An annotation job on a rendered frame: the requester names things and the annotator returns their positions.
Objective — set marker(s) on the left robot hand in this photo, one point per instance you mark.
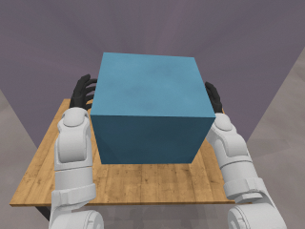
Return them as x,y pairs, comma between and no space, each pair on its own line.
79,97

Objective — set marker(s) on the table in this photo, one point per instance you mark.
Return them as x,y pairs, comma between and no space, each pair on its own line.
199,182

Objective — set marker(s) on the left robot forearm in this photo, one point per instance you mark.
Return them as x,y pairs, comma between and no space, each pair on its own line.
73,182

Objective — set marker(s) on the right robot upper arm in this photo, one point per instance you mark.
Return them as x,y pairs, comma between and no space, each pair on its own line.
254,216

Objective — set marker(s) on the carton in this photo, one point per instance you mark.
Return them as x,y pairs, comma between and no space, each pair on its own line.
149,109

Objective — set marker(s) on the right robot forearm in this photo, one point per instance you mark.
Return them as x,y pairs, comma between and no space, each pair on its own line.
241,182

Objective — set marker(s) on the left robot upper arm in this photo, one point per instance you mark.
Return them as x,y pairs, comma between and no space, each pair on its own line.
79,220

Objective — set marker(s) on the right robot hand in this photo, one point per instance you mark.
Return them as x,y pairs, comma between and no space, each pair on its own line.
214,98

